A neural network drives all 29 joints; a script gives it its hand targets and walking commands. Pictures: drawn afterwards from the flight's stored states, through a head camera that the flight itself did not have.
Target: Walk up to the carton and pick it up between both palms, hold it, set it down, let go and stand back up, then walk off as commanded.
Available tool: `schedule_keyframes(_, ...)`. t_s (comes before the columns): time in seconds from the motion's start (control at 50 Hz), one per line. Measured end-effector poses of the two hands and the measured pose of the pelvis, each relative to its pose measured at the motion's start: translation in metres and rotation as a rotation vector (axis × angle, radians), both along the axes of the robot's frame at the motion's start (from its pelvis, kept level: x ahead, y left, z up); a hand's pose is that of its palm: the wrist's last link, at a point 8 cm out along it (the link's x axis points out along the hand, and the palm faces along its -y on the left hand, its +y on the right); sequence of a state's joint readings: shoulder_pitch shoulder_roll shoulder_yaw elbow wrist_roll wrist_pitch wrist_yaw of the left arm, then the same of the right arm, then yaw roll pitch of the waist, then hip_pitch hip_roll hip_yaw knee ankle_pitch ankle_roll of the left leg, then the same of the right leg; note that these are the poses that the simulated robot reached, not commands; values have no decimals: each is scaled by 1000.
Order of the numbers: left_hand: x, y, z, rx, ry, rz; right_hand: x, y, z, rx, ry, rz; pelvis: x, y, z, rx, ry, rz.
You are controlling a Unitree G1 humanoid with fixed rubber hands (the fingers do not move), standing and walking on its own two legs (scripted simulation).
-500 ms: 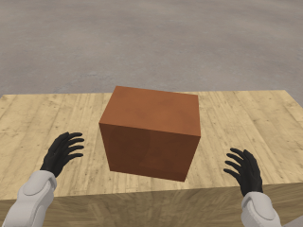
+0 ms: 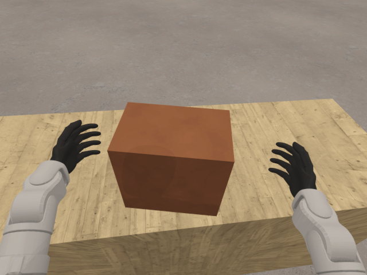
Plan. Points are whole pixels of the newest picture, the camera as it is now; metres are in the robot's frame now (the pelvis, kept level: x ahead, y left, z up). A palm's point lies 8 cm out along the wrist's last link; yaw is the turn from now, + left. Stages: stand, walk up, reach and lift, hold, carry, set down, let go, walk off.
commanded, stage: reach and lift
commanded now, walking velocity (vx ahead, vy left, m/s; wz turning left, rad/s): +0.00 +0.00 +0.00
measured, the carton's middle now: (174, 161) +0.41 +0.05 +0.00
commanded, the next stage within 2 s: none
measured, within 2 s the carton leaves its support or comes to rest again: neither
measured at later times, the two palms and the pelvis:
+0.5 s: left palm (77, 117) +0.39 +0.25 +0.16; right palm (300, 147) +0.36 -0.21 +0.14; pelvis -0.02 +0.01 +0.00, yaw +1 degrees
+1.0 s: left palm (86, 98) +0.44 +0.24 +0.18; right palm (300, 123) +0.41 -0.22 +0.17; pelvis -0.01 +0.00 +0.00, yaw +2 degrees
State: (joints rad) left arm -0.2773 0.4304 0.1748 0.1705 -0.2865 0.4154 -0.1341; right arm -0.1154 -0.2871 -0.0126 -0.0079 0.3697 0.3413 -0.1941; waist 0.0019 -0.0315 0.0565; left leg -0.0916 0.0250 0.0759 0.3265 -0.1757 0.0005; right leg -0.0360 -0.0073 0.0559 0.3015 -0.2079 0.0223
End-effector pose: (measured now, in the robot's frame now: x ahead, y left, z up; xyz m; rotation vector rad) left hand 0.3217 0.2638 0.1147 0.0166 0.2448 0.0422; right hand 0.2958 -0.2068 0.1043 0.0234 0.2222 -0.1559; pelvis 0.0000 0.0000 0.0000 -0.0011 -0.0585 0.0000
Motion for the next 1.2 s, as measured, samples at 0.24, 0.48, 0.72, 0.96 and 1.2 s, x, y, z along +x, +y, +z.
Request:
schedule_keyframes(0.24,38,-2,31,0,-18,-18,31,-1,16,7,5,1,-9,4,0,-5,36,12)
schedule_keyframes(0.48,70,-12,45,-13,-7,-28,61,-5,34,-7,16,-2,-16,7,-1,-10,82,12)
schedule_keyframes(0.72,95,-15,59,11,-4,-19,87,-9,52,-9,40,-32,-18,5,-2,-19,109,27)
schedule_keyframes(0.96,113,-19,66,13,-10,-9,108,-7,62,-7,22,-47,-16,4,-3,-21,156,37)
schedule_keyframes(1.2,108,-29,14,25,16,-12,101,-11,19,-26,48,-53,-11,1,-5,-22,193,23)
